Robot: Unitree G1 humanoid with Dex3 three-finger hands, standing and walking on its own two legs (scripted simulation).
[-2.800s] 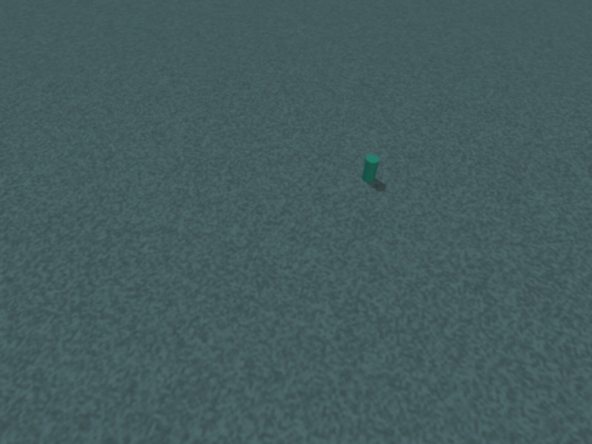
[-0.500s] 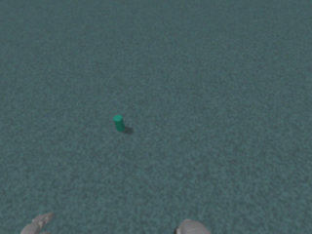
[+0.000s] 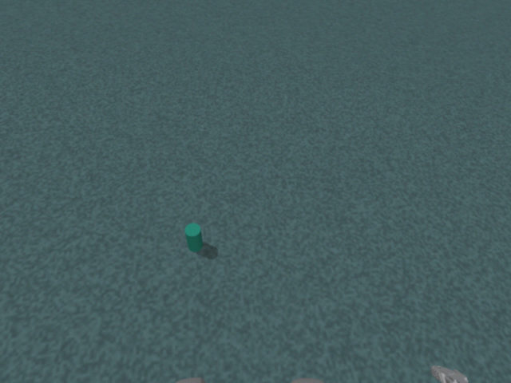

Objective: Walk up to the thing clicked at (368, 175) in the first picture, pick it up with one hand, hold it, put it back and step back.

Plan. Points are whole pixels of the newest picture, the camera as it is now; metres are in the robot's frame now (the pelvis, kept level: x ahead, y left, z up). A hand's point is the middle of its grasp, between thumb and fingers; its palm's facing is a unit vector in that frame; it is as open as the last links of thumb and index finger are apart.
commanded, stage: walk up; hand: left
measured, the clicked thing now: (194, 237) +0.76 +0.22 -0.69
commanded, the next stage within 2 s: none
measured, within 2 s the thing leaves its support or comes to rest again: neither
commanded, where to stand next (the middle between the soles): +0.42 +0.00 m, yaw +1 degrees
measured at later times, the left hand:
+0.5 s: hand (122, 308) +0.26 +0.24 -0.10, palm faces -0.02 -0.91 -0.42, open 7.4 cm
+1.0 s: hand (114, 260) +0.38 +0.29 -0.15, palm faces -0.03 -0.93 -0.36, open 7.4 cm
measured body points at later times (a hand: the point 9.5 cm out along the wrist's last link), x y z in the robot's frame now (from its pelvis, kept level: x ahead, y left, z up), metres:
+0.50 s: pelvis +0.18 -0.03 +0.01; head +0.20 -0.07 +0.46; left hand +0.26 +0.28 -0.07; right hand +0.23 -0.35 -0.12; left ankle +0.18 +0.12 -0.66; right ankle +0.22 -0.14 -0.72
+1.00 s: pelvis +0.32 +0.02 +0.01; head +0.36 +0.04 +0.45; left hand +0.38 +0.34 -0.12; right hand +0.42 -0.29 -0.09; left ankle +0.36 +0.13 -0.72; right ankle +0.37 -0.13 -0.69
